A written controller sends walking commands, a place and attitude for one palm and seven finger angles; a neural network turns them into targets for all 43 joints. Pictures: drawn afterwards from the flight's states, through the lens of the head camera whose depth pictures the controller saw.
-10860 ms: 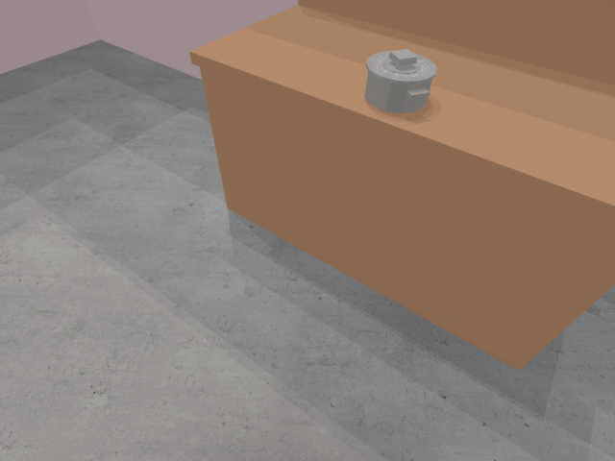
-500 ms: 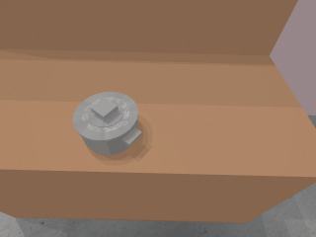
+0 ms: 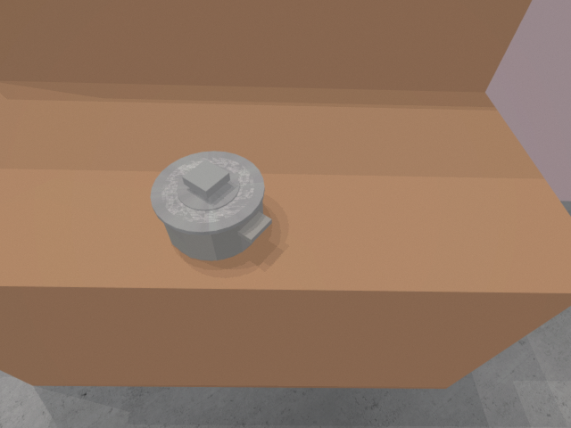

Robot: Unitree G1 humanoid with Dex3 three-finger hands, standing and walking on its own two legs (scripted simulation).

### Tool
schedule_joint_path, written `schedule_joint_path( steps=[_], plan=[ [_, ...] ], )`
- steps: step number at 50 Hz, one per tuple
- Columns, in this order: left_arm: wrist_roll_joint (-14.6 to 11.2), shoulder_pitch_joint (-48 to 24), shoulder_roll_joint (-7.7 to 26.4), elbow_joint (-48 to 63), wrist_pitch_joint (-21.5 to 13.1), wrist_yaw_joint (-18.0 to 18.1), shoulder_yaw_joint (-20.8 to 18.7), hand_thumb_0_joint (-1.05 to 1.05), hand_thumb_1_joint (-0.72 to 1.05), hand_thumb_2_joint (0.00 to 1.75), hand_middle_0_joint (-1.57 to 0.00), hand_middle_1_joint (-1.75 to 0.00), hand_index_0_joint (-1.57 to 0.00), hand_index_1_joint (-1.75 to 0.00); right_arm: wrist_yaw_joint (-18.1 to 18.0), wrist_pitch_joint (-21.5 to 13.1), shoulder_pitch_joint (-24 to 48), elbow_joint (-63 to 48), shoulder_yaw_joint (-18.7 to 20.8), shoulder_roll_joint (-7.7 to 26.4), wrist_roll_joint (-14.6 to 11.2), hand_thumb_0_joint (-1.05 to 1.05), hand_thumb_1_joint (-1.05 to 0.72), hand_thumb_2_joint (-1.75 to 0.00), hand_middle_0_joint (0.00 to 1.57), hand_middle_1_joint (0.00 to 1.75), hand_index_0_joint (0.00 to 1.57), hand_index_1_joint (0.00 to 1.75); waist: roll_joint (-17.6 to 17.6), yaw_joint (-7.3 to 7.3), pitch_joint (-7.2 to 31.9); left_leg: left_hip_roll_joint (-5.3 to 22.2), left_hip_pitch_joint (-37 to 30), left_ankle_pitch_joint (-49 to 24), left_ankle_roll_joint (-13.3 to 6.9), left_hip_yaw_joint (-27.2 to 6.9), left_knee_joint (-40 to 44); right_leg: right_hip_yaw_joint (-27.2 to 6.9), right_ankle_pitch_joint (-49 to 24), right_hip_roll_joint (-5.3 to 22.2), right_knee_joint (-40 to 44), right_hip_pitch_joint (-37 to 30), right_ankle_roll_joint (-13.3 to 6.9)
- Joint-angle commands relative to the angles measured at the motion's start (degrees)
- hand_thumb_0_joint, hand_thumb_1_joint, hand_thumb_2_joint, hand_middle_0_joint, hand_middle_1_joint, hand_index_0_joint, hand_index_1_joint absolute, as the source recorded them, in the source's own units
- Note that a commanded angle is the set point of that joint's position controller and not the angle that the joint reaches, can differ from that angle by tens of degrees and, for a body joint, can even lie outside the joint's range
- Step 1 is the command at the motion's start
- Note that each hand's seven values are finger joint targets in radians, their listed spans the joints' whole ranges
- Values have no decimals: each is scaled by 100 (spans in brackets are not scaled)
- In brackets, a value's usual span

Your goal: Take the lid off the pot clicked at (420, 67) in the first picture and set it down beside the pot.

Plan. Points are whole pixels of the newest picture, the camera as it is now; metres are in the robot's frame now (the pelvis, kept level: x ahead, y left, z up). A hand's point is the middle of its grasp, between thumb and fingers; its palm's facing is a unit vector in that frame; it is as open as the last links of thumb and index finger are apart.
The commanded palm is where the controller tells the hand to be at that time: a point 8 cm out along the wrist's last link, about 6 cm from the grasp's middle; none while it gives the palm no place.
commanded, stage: come to a stop and stand still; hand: left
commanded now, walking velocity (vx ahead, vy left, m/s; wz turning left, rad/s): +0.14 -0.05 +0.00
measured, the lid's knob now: (206, 178) +0.46 +0.16 +0.08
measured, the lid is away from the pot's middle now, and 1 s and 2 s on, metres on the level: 0.00 0.00 0.00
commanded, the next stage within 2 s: look again from close up in 0.74 s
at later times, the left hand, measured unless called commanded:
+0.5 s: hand out of the picture +0.00 +0.14 -0.17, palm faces +0.04 -0.99 -0.12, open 7.4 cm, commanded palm none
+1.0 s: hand out of the picture +0.04 +0.17 -0.17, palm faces +0.03 -0.98 -0.21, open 7.4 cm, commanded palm none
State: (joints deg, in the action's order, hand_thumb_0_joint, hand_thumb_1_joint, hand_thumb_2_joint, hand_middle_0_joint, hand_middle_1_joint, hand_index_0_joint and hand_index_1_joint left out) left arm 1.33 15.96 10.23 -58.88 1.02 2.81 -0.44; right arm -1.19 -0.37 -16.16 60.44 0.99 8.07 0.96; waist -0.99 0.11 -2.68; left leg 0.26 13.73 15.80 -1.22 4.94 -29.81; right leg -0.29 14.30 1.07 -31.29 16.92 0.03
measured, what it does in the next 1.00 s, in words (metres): stands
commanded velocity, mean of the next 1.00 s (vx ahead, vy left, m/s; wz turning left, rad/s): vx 0.01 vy -0.01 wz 0.00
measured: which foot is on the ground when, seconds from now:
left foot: down 0.00-1.00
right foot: down 0.00-1.00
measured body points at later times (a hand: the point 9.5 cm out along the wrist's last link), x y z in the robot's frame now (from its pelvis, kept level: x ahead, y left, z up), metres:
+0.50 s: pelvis +0.04 +0.00 +0.00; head +0.07 +0.01 +0.45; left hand +0.00 +0.19 -0.16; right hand +0.01 -0.19 -0.16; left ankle +0.00 +0.10 -0.73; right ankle +0.03 -0.12 -0.73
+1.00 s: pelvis +0.04 +0.00 +0.00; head +0.05 -0.01 +0.45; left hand +0.03 +0.22 -0.15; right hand +0.05 -0.22 -0.16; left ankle +0.00 +0.10 -0.73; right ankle +0.03 -0.12 -0.73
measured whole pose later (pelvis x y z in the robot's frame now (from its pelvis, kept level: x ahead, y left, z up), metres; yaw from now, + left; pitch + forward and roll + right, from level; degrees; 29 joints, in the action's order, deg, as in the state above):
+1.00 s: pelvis +0.04 +0.00 +0.00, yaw +1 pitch -1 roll +0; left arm 0.2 18.0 7.8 -62.5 -1.3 2.7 1.4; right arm -1.9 -1.1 -16.8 62.5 1.2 8.4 1.3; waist 1.3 -0.8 -1.0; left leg 0.1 9.2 18.4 -0.9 3.4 -28.2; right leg 1.1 17.0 1.1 -29.3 11.8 0.2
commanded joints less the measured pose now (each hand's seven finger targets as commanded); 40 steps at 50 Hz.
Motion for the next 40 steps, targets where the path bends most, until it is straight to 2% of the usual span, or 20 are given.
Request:
schedule_joint_path(
  steps=[1,3,6,7,9,11,14,16,17,20,21,22,23,26,27,33,36,37,40],
  plan=[
    [26,539,376,149,-84,-47,-52,0,90,90,-20,-30,-20,-30,25,-70,-463,-89,57,461,7,0,-90,-90,20,30,20,30,258,70,-603,692,703,1917,-175,-946,1345,-400,1469,264,864,273,-165],
    [35,631,344,132,-85,-62,-41,0,90,90,-20,-30,-20,-30,23,-66,-500,-88,72,497,17,0,-90,-90,20,30,20,30,299,77,-612,719,733,2119,-201,-999,1399,-330,1539,198,758,293,-182],
    [24,684,203,73,-110,-77,-1,0,90,90,-20,-30,-20,-30,5,-90,-530,-28,72,467,-3,0,-90,-90,20,30,20,30,477,65,-509,814,632,1947,-234,-1072,1489,-177,965,146,542,191,-177],
    [14,746,178,57,-128,-88,16,0,90,90,-20,-30,-20,-30,-5,-103,-531,-19,72,434,-18,0,-90,-90,20,30,20,30,373,90,-447,843,644,1809,-250,-1077,1482,-124,739,148,543,37,-180],
    [2,824,124,-11,-168,-72,35,0,90,90,-20,-30,-20,-30,-18,-156,-557,18,51,404,-32,0,-90,-90,20,30,20,30,382,82,-288,807,445,1324,-229,-1039,1348,-232,403,234,606,-43,-198],
    [-12,888,148,-85,-220,-47,53,0,90,90,-20,-30,-20,-30,-27,-211,-633,77,9,288,-63,0,-90,-90,20,30,20,30,387,55,-245,719,229,541,-205,-898,1141,-320,-143,373,684,-84,-216],
    [-40,912,108,-213,-243,-18,77,0,90,90,-20,-30,-20,-30,-66,-235,-762,215,-28,204,-96,0,-90,-90,20,30,20,30,24,8,-298,646,8,-428,-158,-717,870,-381,-635,454,707,-115,-219],
    [-62,973,49,-272,-270,-3,91,0,90,90,-20,-30,-20,-30,-92,-259,-859,295,-41,166,-100,0,-90,-90,20,30,20,30,41,-16,-142,649,-253,-1107,-151,-658,742,-386,-1050,482,685,-206,-227],
    [-76,995,66,-308,-281,-4,97,0,90,90,-20,-30,-20,-30,-102,-263,-852,334,-43,175,-108,0,-90,-90,20,30,20,30,-76,-9,-85,668,-325,-1349,-158,-657,702,-358,-1256,487,672,-289,-242],
    [-84,1040,25,-368,-310,18,92,0,90,90,-20,-30,-20,-30,-129,-288,-879,411,-46,154,-115,0,-90,-90,20,30,20,30,106,-26,162,681,-567,-1855,-131,-626,621,-367,-1659,548,624,-454,-244],
    [-88,1066,7,-385,-317,20,92,0,90,90,-20,-30,-20,-30,-137,-290,-864,438,-53,145,-117,0,-90,-90,20,30,20,30,137,-24,216,685,-623,-1916,-124,-623,614,-380,-1732,562,630,-488,-249],
    [-90,1034,25,-387,-316,22,89,0,90,90,-20,-30,-20,-30,-144,-278,-844,452,-47,125,-121,0,-90,-90,20,30,20,30,-21,-26,113,699,-557,-1913,-128,-646,633,-355,-1812,548,651,-523,-264],
    [-84,1040,-19,-402,-309,27,96,0,90,90,-20,-30,-20,-30,-148,-269,-809,454,-49,142,-122,0,-90,-90,20,30,20,30,27,-17,1,685,-515,-1837,-116,-640,640,-375,-1786,580,674,-468,-254],
    [-85,1021,-30,-420,-313,31,94,0,90,90,-20,-30,-20,-30,-155,-270,-815,524,-69,85,-122,0,-90,-90,20,30,20,30,104,-24,26,691,-584,-1894,-108,-635,693,-378,-1824,594,709,-525,-250],
    [-93,1013,-16,-422,-307,28,100,0,90,90,-20,-30,-20,-30,-158,-255,-790,527,-67,80,-120,0,-90,-90,20,30,20,30,-4,-13,-89,705,-517,-1811,-113,-651,715,-356,-1812,579,745,-525,-262],
    [-92,959,-8,-428,-294,28,104,0,90,90,-20,-30,-20,-30,-155,-236,-703,540,-87,111,-122,0,-90,-90,20,30,20,30,67,3,-192,679,-461,-1643,-96,-642,798,-368,-1732,627,850,-564,-226],
    [-98,945,24,-417,-298,30,100,0,90,90,-20,-30,-20,-30,-156,-239,-716,539,-102,105,-118,0,-90,-90,20,30,20,30,169,-7,-54,685,-570,-1708,-98,-659,830,-386,-1712,625,884,-622,-223],
    [-101,906,46,-408,-289,22,105,0,90,90,-20,-30,-20,-30,-155,-230,-716,542,-104,112,-119,0,-90,-90,20,30,20,30,62,-3,-167,694,-468,-1604,-106,-667,851,-356,-1641,603,910,-623,-229],
    [-97,911,54,-415,-291,24,105,0,90,90,-20,-30,-20,-30,-150,-236,-683,536,-116,154,-119,0,-90,-90,20,30,20,30,127,-2,-69,694,-558,-1654,-99,-663,872,-369,-1652,633,923,-631,-213]
  ],
)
